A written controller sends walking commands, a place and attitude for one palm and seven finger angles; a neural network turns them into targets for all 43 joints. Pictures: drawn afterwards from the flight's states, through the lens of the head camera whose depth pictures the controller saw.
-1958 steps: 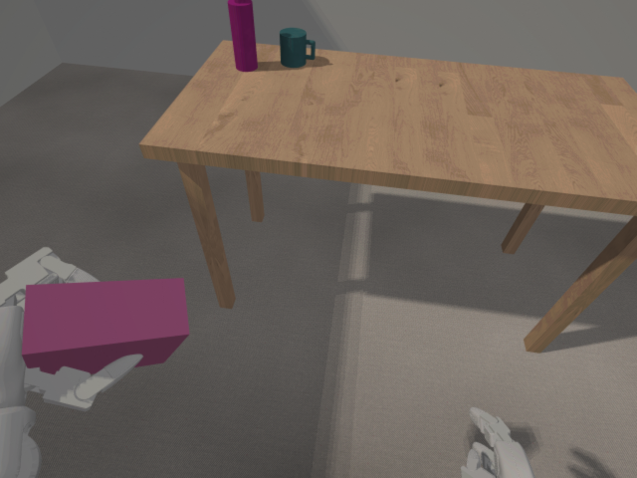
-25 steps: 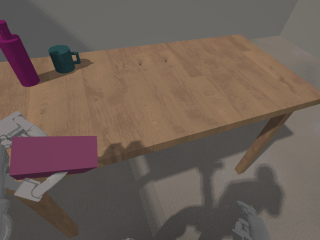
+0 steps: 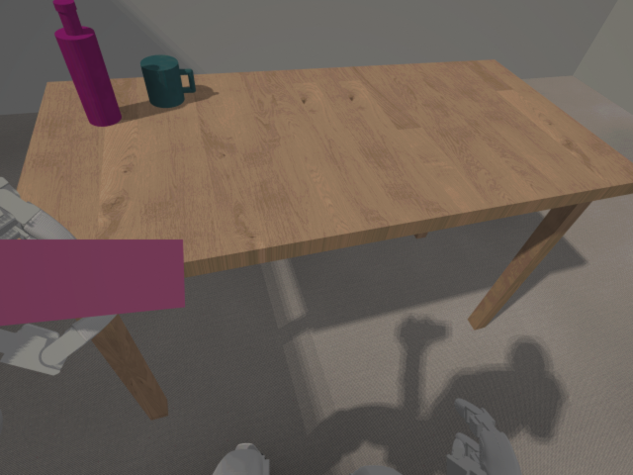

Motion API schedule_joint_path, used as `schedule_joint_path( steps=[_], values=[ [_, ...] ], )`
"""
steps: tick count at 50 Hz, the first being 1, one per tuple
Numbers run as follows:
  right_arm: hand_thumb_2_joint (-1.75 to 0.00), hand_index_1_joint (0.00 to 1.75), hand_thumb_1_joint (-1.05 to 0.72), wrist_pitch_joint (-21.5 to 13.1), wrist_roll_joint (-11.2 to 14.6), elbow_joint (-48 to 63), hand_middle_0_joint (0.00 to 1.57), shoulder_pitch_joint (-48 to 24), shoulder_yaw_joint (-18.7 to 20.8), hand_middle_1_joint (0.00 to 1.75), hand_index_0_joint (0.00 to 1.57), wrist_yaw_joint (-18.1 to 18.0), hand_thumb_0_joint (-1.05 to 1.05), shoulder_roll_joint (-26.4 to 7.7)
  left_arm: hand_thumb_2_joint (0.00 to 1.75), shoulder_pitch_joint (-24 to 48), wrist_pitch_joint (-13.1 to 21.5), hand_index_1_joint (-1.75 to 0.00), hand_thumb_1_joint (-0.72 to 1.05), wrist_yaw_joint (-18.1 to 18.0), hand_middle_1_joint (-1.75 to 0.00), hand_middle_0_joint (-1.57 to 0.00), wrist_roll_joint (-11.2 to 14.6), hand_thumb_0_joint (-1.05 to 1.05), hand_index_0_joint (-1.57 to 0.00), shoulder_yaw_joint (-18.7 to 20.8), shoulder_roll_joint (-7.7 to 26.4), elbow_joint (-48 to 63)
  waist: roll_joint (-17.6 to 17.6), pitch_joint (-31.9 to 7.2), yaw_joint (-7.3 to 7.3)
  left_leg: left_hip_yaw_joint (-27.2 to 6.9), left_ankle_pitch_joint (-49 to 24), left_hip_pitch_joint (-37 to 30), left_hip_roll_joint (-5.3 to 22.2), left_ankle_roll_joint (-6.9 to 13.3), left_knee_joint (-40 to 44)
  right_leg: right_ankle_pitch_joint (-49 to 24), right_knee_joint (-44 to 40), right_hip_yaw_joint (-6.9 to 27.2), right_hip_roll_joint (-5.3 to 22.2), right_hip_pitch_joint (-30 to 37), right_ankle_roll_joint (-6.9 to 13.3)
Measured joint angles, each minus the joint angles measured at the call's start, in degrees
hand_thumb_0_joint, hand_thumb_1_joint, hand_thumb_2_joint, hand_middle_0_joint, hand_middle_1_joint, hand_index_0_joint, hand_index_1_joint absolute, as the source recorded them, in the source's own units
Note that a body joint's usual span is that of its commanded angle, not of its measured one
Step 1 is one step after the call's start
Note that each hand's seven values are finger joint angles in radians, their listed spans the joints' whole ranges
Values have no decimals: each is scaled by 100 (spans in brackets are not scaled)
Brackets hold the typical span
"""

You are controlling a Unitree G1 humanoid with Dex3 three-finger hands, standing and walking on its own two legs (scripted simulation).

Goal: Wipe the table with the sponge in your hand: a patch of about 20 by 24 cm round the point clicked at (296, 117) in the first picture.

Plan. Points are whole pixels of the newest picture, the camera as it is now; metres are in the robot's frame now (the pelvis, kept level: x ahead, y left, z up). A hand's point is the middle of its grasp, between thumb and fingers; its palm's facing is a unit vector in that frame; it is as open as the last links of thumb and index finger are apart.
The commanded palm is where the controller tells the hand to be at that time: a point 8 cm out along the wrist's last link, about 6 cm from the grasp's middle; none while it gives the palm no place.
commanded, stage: step back with the hand held close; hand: left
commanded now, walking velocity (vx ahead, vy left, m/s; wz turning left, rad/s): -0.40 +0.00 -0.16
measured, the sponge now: (116, 278) +0.24 +0.21 +0.19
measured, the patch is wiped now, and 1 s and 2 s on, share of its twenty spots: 1.00 1.00 1.00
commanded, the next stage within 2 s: stop stepping back and stand still in 0.04 s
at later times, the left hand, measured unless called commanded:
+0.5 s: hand out of the picture +0.12 +0.23 +0.20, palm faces +0.25 -0.87 -0.42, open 9.3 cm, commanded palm +0.07 +0.28 +0.22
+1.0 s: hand out of the picture +0.06 +0.21 +0.22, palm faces +0.29 -0.88 -0.38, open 9.3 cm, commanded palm +0.01 +0.26 +0.22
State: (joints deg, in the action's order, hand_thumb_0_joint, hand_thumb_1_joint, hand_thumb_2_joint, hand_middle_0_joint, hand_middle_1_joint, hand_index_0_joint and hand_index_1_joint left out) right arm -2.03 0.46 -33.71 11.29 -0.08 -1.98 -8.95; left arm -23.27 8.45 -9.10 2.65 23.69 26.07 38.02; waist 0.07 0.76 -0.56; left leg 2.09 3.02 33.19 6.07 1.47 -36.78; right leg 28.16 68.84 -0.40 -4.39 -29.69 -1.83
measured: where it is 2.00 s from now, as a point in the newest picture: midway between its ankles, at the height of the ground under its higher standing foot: outside the picture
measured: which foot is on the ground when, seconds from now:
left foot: down 0.00-0.10, up 0.12-0.36, down 0.38-0.64, up 0.66-0.92, down 0.94-1.00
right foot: up 0.00-0.08, down 0.10-0.38, up 0.40-0.62, down 0.64-0.94, up 0.96-1.00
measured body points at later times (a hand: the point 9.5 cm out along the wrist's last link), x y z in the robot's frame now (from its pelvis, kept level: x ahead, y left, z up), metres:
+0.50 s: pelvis -0.13 +0.02 +0.02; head -0.12 +0.04 +0.47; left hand +0.10 +0.27 +0.23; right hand +0.00 -0.25 -0.04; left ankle -0.14 +0.16 -0.71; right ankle -0.10 -0.07 -0.68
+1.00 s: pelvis -0.18 +0.00 +0.02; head -0.21 +0.01 +0.47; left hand +0.04 +0.25 +0.24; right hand -0.04 -0.26 -0.04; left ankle -0.16 +0.12 -0.71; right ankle -0.12 -0.08 -0.68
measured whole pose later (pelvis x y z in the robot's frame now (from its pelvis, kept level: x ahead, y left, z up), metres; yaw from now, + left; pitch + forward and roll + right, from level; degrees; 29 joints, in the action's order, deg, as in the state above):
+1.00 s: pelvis -0.18 +0.00 +0.02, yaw -6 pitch -1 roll +1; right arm -5.4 0.7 -34.4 13.1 -0.9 -4.1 -12.8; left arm -25.1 8.2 -8.6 2.3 19.2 24.0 29.6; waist -1.7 -3.4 -1.7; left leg 4.4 16.1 15.0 1.7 2.0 -31.8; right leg 24.0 47.1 -4.7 -1.6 -27.4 1.1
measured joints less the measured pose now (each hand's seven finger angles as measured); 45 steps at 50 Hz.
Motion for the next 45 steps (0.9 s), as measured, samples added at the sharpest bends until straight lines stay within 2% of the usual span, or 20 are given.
schedule_joint_path(
  steps=[2, 5, 6, 8, 10, 12, 15, 18, 19, 20, 22, 25, 27, 30, 32, 34, 36, 38, 41, 45],
  values=[
    [-90, 30, -90, -11, 14, -75, 20, 22, -39, 30, 20, 28, 2, 15, 109, -100, 16, -143, -46, -41, -139, -80, 106, -1, -82, 64, -175, -64, 79, -155, 82, 123, -121, -16, 55, -24, 253, 77, -806, -104, 47, 579, 91],
    [-90, 30, -90, -109, -4, -79, 20, -9, -97, 30, 20, 14, 2, 10, 109, -113, -18, -143, -46, -22, -139, -80, 159, -1, -82, 37, -390, -340, 159, -278, 210, 343, -92, 136, 45, -139, 363, -132, -2871, -91, 193, 1562, 292],
    [-90, 30, -90, -137, 12, -143, 20, -69, -80, 30, 20, 11, 2, -42, 109, -29, 5, -143, -46, 17, -139, -80, 122, -1, -82, -98, -538, -484, 305, -223, 257, 247, 499, 316, 66, -273, -49, -101, -3060, -97, 148, 1601, 331],
    [-90, 30, -90, -124, 29, -401, 20, -92, -87, 30, 20, -26, 2, -132, 109, 57, 31, -143, -46, 110, -139, -80, 84, -1, -82, -498, -800, -752, 431, -189, 279, -89, 1767, 650, -203, -431, -1796, -346, -3125, -102, 155, 1604, 297],
    [-90, 30, -90, -27, 83, -489, 20, 3, -129, 30, 20, -35, 2, -69, 109, -39, -7, -143, -46, 225, -139, -80, 78, -1, -82, -697, -834, -852, 145, -287, 310, -94, 2026, 660, -533, -455, -3091, -678, -3375, 69, 331, 1596, 227],
    [-90, 30, -90, 55, 112, -341, 20, 109, -217, 30, 20, -50, 2, 25, 109, -194, 14, -143, -46, 300, -139, -80, 67, -1, -82, -651, -677, -882, -225, -383, 233, 12, 1952, 385, -643, -403, -3471, -979, -3686, 233, 466, 1546, 216],
    [-90, 30, -90, 19, 126, -19, 20, 154, -232, 30, 21, -79, 2, -27, 109, -256, 51, -143, -46, 248, -139, -80, 49, -1, -82, -472, -396, -924, -497, -445, 39, 53, 2057, -393, -584, -235, -2507, -1325, -3970, 357, 550, 1320, 207],
    [-90, 30, -90, -117, 129, 214, 20, 84, -97, 30, 21, -101, 2, -334, 109, -227, 83, -143, -46, 135, -139, -80, 46, -1, -82, -330, -271, -767, -383, -402, -183, -80, 1559, -1456, -446, -96, -409, -1397, -3751, 310, 504, 927, 120],
    [-90, 30, -90, -158, 131, 313, 20, 60, -19, 30, 21, -113, 2, -485, 109, -235, 97, -143, -46, 107, -139, -80, 72, -1, -82, -291, -254, -636, -229, -359, -255, -146, 1543, -1796, -350, -139, 281, -1337, -3527, 237, 434, 757, 83],
    [-90, 30, -90, -182, 135, 308, 20, -7, 82, 30, 21, -122, 2, -517, 109, -218, 111, -143, -46, 87, -139, -80, 86, -1, -82, -234, -184, -540, -274, -283, -314, -142, 1937, -1848, -404, -256, 452, -1197, -3220, 237, 493, 569, 97],
    [-90, 30, -90, -157, 186, 214, 20, -112, 171, 30, 20, -71, 2, -439, 109, -323, 105, -143, -46, 88, -139, -80, 69, -1, -82, -86, -98, -420, -536, -106, -207, 78, 1943, -1876, -548, -264, 326, -698, -2556, 321, 534, 320, 162],
    [-90, 30, -90, -270, 157, 122, 20, 55, 142, 30, 20, 13, 2, -346, 109, -731, 50, -143, -46, 100, -139, -80, 48, -1, -82, -4, -130, -331, -465, -199, -209, 204, 1741, -1990, -447, -228, 364, -258, -1852, -40, 358, 122, 163],
    [-90, 30, -90, -332, 174, 21, 20, 262, 88, 30, 20, 63, 2, -314, 109, -794, 61, -143, -46, 134, -139, -80, 45, -1, -82, -97, -192, -446, -325, -307, -222, 153, 1658, -2066, -380, -255, 477, -393, -1911, -250, 304, 158, 187],
    [-90, 30, -90, -299, 145, -129, 20, 518, -28, 30, 20, 50, 1, -325, 109, -665, 20, -143, -46, 156, -139, -80, 36, -1, -82, -247, -308, -757, -51, -404, -177, 45, 1670, -2081, -270, -292, 401, -599, -2716, -433, 268, 561, 210],
    [-90, 30, -90, -236, 101, -187, 20, 618, -86, 30, 20, 16, 1, -343, 109, -505, -17, -143, -46, 149, -139, -80, 6, -1, -82, -284, -291, -958, 109, -415, -158, -38, 2153, -1829, -185, -171, -192, -903, -3326, -486, 235, 905, 341],
    [-90, 30, -90, -128, 100, -413, 20, 513, -79, 30, 20, 9, 2, -339, 109, -234, -63, -143, -46, 191, -139, -80, -18, -1, -82, -359, -348, -1155, 185, -307, -81, -230, 2580, -1316, -227, -47, -1477, -1536, -3232, -616, 212, 834, 607],
    [-90, 30, -90, -51, 57, -693, 20, 375, -74, 30, 20, 20, 2, -315, 109, -58, -87, -143, -46, 259, -139, -80, -28, -1, -82, -446, -517, -1318, 162, -267, -10, -321, 2363, -866, -329, -21, -2518, -1568, -3278, -657, 190, 868, 738],
    [-90, 30, -90, -15, 33, -776, 20, 321, -84, 30, 20, 31, 2, -265, 109, -108, -103, -143, -46, 280, -139, -80, -22, -1, -82, -478, -625, -1336, 48, -348, 11, -210, 2084, -612, -383, -19, -2857, -1646, -3491, -607, 199, 891, 772],
    [-90, 30, -90, -67, 17, -641, 20, 329, -124, 30, 20, -24, 2, -223, 109, -333, -93, -143, -46, 252, -139, -80, 1, -1, -82, -536, -620, -1113, -137, -490, -32, 69, 1925, -678, -398, 24, -2237, -1786, -3834, -580, 284, 888, 757],
    [-90, 30, -90, -205, -3, -361, 20, 336, -168, 30, 20, -156, 2, -265, 109, -492, -23, -143, -46, 153, -139, -80, 15, -1, -82, -615, -422, -728, -310, -603, -49, 370, 2142, -1438, -444, 145, -461, -1556, -3992, -672, 397, 795, 707]
  ],
)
